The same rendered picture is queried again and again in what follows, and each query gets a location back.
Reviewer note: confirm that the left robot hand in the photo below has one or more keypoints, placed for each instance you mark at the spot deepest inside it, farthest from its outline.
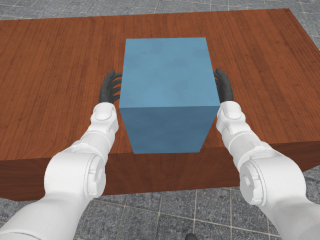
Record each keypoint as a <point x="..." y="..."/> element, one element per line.
<point x="107" y="91"/>

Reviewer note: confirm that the pedestal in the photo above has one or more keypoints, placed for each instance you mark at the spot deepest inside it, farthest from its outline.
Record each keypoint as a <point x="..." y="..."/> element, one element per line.
<point x="52" y="71"/>

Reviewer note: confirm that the robot left upper arm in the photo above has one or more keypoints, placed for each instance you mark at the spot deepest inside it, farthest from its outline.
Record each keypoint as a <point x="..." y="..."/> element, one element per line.
<point x="72" y="180"/>

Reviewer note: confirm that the robot left forearm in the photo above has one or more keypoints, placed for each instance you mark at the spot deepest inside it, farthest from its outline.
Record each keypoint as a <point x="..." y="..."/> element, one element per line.
<point x="100" y="135"/>

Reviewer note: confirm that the right robot hand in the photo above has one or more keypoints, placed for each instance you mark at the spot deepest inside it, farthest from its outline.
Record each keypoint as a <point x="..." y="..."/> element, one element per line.
<point x="225" y="92"/>

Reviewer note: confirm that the carton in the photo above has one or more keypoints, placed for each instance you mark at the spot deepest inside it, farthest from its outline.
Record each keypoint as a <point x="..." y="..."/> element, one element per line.
<point x="168" y="97"/>

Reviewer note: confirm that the robot right forearm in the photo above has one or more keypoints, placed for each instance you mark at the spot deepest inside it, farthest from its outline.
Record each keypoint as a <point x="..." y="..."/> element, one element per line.
<point x="242" y="143"/>

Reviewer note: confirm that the robot right upper arm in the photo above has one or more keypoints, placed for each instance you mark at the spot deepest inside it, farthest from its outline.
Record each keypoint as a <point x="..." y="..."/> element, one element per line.
<point x="276" y="186"/>

